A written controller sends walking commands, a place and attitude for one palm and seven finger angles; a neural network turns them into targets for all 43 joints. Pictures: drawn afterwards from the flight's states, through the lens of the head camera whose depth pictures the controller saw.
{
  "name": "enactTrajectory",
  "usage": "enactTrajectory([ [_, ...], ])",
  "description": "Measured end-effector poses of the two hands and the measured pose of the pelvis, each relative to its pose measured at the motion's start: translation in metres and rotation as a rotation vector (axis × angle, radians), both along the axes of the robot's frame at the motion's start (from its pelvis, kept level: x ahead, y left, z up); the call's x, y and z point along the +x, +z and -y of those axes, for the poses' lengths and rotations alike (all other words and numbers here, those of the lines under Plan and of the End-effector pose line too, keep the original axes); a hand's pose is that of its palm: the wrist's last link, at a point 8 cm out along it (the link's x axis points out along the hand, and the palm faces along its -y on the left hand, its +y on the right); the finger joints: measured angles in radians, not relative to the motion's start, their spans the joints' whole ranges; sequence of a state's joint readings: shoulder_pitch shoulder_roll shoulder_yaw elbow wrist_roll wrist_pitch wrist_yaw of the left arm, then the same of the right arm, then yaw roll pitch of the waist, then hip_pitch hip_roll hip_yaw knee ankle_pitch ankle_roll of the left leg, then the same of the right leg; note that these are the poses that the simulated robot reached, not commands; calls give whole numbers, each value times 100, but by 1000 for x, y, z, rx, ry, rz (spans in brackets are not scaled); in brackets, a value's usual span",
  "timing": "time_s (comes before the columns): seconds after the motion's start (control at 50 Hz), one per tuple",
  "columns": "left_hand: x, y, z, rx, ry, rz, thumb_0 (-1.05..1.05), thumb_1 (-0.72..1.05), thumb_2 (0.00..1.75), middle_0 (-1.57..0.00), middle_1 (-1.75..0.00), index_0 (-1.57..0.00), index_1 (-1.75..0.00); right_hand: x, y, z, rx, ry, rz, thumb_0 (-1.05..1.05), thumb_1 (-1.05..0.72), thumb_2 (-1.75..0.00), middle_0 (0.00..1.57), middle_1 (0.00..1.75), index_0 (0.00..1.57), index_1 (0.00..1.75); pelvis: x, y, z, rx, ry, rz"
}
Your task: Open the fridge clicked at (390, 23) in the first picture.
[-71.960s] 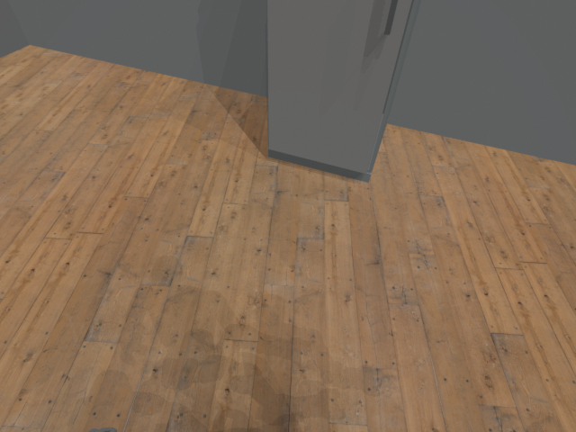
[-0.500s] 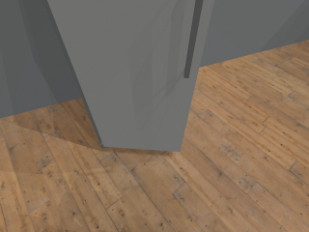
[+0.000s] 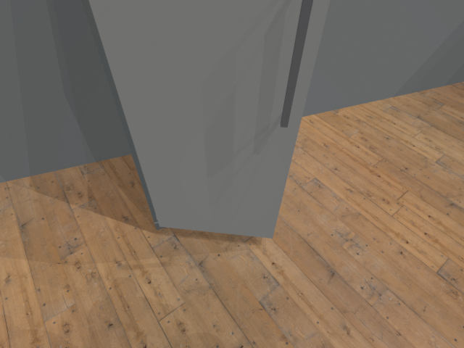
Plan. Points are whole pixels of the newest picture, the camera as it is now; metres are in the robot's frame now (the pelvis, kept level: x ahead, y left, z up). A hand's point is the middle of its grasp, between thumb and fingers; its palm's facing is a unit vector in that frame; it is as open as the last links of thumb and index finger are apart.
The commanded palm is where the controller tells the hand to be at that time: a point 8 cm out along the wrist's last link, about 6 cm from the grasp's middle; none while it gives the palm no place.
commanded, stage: look to check the result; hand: right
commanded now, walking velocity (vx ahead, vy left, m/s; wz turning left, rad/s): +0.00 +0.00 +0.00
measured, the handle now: (296, 54) +0.70 -0.10 +0.19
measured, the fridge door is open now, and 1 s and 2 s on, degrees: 27 27 27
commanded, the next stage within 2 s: take the last steps up to it in 0.58 s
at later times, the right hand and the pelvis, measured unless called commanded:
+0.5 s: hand out of the picture -0.03 -0.15 -0.18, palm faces +0.02 +0.99 -0.16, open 7.4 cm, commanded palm none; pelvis -0.01 +0.00 +0.00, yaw +0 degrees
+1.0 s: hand out of the picture -0.01 -0.15 -0.19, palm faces +0.06 +0.98 -0.16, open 7.3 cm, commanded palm none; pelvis +0.03 +0.01 -0.01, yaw +0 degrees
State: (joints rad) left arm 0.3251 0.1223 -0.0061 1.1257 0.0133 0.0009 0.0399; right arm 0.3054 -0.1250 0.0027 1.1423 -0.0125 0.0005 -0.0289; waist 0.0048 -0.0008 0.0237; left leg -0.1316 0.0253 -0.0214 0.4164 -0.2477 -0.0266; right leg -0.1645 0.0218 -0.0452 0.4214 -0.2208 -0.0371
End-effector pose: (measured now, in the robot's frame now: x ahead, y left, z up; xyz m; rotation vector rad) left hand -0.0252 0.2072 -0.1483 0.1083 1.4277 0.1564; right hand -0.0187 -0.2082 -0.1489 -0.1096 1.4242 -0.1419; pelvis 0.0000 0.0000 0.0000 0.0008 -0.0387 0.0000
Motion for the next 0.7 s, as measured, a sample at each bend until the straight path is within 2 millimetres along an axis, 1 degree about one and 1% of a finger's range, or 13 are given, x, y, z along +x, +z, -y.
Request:
enactTrajectory([
  [0.16, -15, 0, 1, -3, 15, -31, 1, 90, 90, -20, -30, -20, -30, -16, 0, -3, 4, -2, -41, 0, -91, -90, 20, 30, 20, 30, -4, 0, 0, -1, 4, -4],
  [0.3, -21, 0, 0, -4, 21, -45, 1, 90, 90, -20, -30, -20, -30, -22, 0, -5, 5, -1, -56, 0, -91, -90, 20, 30, 20, 30, -6, 0, -1, -1, 6, -7],
  [0.44, -19, -1, -1, -5, 22, -41, 1, 90, 90, -20, -30, -20, -30, -18, 0, -8, 5, 2, -48, 0, -91, -90, 20, 30, 20, 30, -6, 0, -3, -1, 7, -9],
  [0.7, -5, -1, -5, -5, 19, -11, 1, 90, 90, -20, -30, -19, -30, -1, 1, -11, 4, 12, -12, 0, -91, -90, 20, 30, 20, 30, -3, 0, -6, -1, 9, -10],
])
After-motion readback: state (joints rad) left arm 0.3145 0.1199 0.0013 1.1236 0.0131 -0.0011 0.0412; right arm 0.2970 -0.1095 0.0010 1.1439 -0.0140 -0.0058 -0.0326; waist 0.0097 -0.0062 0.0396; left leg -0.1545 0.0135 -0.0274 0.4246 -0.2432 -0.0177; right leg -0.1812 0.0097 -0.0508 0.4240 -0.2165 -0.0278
